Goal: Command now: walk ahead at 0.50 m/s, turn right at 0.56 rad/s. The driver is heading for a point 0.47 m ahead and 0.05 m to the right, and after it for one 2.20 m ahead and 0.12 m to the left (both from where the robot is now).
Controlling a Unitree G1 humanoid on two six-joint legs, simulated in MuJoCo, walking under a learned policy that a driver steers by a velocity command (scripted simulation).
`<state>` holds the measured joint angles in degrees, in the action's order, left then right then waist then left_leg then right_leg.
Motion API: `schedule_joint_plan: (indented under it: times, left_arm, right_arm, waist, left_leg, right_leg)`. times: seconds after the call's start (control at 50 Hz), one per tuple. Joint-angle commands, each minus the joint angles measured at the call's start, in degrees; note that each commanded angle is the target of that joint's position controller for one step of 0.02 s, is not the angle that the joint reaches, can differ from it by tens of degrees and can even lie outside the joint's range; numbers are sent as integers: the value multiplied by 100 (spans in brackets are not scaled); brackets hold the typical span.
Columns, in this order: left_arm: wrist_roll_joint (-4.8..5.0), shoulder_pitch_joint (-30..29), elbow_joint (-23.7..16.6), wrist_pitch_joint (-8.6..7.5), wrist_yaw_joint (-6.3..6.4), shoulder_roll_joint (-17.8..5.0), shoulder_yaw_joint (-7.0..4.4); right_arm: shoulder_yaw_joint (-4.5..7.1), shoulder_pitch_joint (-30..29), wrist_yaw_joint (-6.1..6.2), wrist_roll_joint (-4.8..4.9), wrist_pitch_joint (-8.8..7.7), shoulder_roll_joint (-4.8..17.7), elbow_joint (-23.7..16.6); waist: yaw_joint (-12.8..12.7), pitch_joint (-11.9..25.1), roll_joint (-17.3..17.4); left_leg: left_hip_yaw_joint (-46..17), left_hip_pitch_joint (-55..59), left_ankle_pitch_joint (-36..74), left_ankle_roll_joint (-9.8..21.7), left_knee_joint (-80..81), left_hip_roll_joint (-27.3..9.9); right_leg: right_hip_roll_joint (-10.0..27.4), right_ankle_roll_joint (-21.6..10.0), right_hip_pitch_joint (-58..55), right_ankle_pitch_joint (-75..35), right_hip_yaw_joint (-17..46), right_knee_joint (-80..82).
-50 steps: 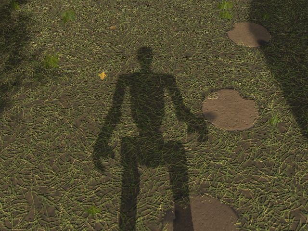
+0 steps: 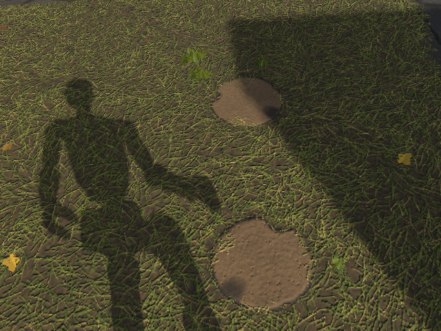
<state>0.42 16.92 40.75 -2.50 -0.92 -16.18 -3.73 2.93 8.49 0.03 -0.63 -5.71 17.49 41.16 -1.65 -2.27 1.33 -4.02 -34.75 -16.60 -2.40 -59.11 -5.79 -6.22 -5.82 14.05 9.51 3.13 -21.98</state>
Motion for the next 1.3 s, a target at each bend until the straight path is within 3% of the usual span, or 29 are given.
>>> schedule_joint_plan:
  times: [0.02,0.08,0.14,0.2,0.24,0.26,0.28,0.3,0.32,0.34,0.4,0.5,0.58,0.66,0.7,0.74,0.76,0.78,0.8,0.82,0.86,0.9,0.96,1.04,1.18,1.22,1.26,1.28,1.3]
  left_arm:
    - [31,-238,-443,-102,121,-980,-266]
    - [72,39,-345,-42,173,-1019,-285]
    - [120,304,-231,4,186,-1002,-291]
    - [93,256,-236,41,207,-964,-300]
    - [51,188,-311,44,183,-616,-182]
    - [-63,360,-406,32,175,-247,-47]
    - [167,1096,-610,-31,168,-134,4]
    - [211,928,-401,-20,192,-772,-112]
    - [160,308,-478,14,184,-1011,-189]
    - [102,44,-519,42,190,-931,-189]
    - [131,-54,-607,96,110,-646,-193]
    - [87,-482,-803,160,68,-373,-114]
    - [34,-1154,-918,8,-45,-116,28]
    - [70,-1783,-1101,-125,-160,-223,26]
    - [73,-1566,-1068,-170,-171,-438,-62]
    - [0,-222,-663,-179,-85,-878,-305]
    - [-101,827,-500,-139,20,-1345,-440]
    - [-165,858,-498,-112,41,-1699,-452]
    - [-142,820,-504,-116,29,-1125,-330]
    - [-74,504,-443,-142,30,-894,-236]
    - [-54,-147,-378,-205,-7,-496,-123]
    - [-109,-443,-298,-316,-14,-356,-120]
    - [-129,-524,-110,-421,42,-467,-186]
    - [-131,-406,82,-394,134,-661,-254]
    - [66,33,411,-182,183,-1022,-391]
    - [117,-46,412,-96,203,-1205,-435]
    - [165,-177,372,-11,221,-1185,-398]
    - [-21,-24,257,-57,237,-861,-268]
    - [-155,413,-41,-224,182,-124,-39]
  right_arm:
    - [76,-76,28,-41,19,328,-356]
    - [17,-734,-34,18,-31,224,-494]
    - [77,-1000,-102,110,-89,413,-601]
    - [187,-727,-137,128,-161,635,-568]
    - [324,240,-82,39,-217,862,-369]
    - [400,1074,-31,-19,-208,1185,-303]
    - [492,1376,-90,-54,-125,1564,-83]
    - [362,1129,-108,58,-109,946,-235]
    - [281,902,-74,74,-71,656,-270]
    - [232,653,-67,13,-41,572,-291]
    - [173,438,-28,-15,-56,356,-160]
    - [279,546,-7,15,-83,641,89]
    - [255,789,-49,129,-2,740,354]
    - [297,1199,-71,262,128,994,598]
    - [322,1200,-48,288,190,1106,676]
    - [250,1127,-19,285,206,968,708]
    - [84,1109,-21,101,169,551,534]
    - [-110,1814,-52,131,74,-91,428]
    - [71,1439,-64,299,30,594,529]
    - [147,993,-68,377,25,771,357]
    - [171,741,-23,239,100,651,349]
    - [164,995,-20,259,265,411,433]
    - [148,768,-9,232,412,217,316]
    - [99,196,-126,196,395,115,124]
    - [73,-828,-349,177,397,193,-384]
    - [173,-557,-363,176,425,371,-425]
    - [478,940,-284,214,459,861,-67]
    - [681,1710,-153,238,527,1451,100]
    - [683,1356,-165,230,440,1891,-42]
  waist:
    - [152,277,-412]
    - [-149,249,-565]
    - [-228,254,-642]
    - [-3,285,-836]
    - [502,837,-718]
    - [741,1662,127]
    - [325,2052,2201]
    - [496,1501,1249]
    - [632,872,708]
    - [536,573,307]
    - [309,234,573]
    - [328,94,297]
    - [491,-77,166]
    - [606,-254,242]
    - [355,-95,396]
    - [-414,796,360]
    - [-801,1751,-267]
    - [-353,2599,-1727]
    - [-617,2345,-1098]
    - [-520,1395,-1035]
    - [-144,637,-797]
    - [155,444,-836]
    - [272,128,-562]
    - [131,-82,-457]
    - [-153,-364,-373]
    - [95,-31,-549]
    - [933,798,-447]
    - [1126,1271,407]
    - [368,1826,1517]
  left_leg:
    - [154,97,953,-210,1030,100]
    - [196,580,2041,-229,2299,414]
    - [-1,746,2068,-142,2843,517]
    - [-83,1104,1418,103,3086,519]
    - [-172,2632,1254,463,3295,238]
    - [-1246,4096,882,775,3268,-809]
    - [-4121,5359,-820,1653,4034,-1869]
    - [-4118,5003,-1925,1511,4282,-1761]
    - [-3084,4369,-1558,1272,4287,-1527]
    - [-2354,3748,-681,1170,4338,-1283]
    - [-1086,2923,563,1133,4692,-854]
    - [-129,3044,1657,1336,4996,-968]
    - [362,2952,1995,1321,5064,-709]
    - [147,3331,2278,1299,4861,-918]
    - [54,3544,2907,1179,4454,-1000]
    - [410,2992,3860,859,2874,-571]
    - [622,1721,2047,584,1057,-223]
    - [308,-128,-1706,288,-768,649]
    - [-305,-645,-1696,290,-1408,437]
    - [-173,-1013,-1229,332,-1481,208]
    - [-86,-652,-392,289,-1030,-142]
    - [-136,-86,12,227,-848,-266]
    - [-196,-285,441,129,-458,-290]
    - [-46,-365,1587,142,858,-217]
    - [567,-375,1255,552,2138,17]
    - [926,272,659,781,2156,392]
    - [1123,2398,783,1148,2567,959]
    - [-322,4042,961,1514,2739,144]
    - [-3732,5446,-414,2591,3645,-1074]
  right_leg:
    - [1240,-999,170,-1500,1099,915]
    - [1047,-731,304,-840,1022,787]
    - [1248,-630,-75,-355,1497,472]
    - [1430,-475,-457,-263,2009,-66]
    - [996,-171,-167,-416,1765,-1203]
    - [535,74,579,818,1160,-2894]
    - [43,348,2568,2621,629,-4574]
    - [490,446,3114,2229,821,-5226]
    - [660,478,3217,1688,648,-5321]
    - [851,513,2989,1297,515,-5204]
    - [1185,542,2527,827,398,-4645]
    - [1300,679,2914,113,270,-3726]
    - [1137,582,2372,-740,-84,-2139]
    - [951,495,2027,-574,-328,-1203]
    - [797,361,1491,-284,-350,-836]
    - [626,79,-735,-630,-478,-551]
    - [1824,-287,-2572,-940,719,-859]
    - [3165,-1121,-3922,-19,3218,-232]
    - [3019,-1048,-3497,674,3376,186]
    - [2810,-826,-2815,568,2455,317]
    - [2342,-604,-1499,-33,1346,709]
    - [2193,-546,-815,-394,731,1130]
    - [2227,-571,-564,-1003,63,1436]
    - [2071,-430,-722,-1175,-764,1531]
    - [2364,-199,-1756,-1856,-1369,1095]
    - [2349,-67,-1958,-3769,-1529,302]
    - [2007,233,-1370,-4476,-1793,-1817]
    - [1690,559,132,-2163,-1820,-3712]
    - [435,866,2411,2535,-835,-5425]
